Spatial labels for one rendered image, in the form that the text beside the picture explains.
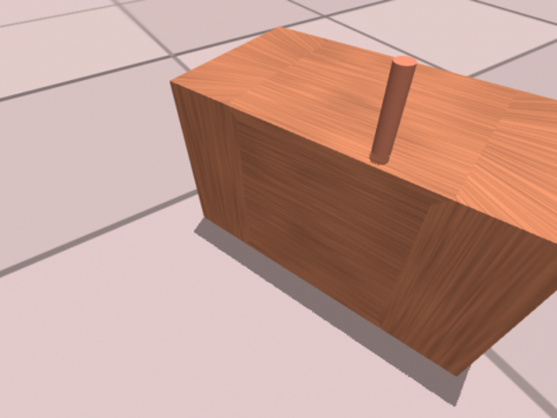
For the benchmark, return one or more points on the can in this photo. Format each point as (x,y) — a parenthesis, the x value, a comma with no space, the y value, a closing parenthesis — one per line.
(397,88)

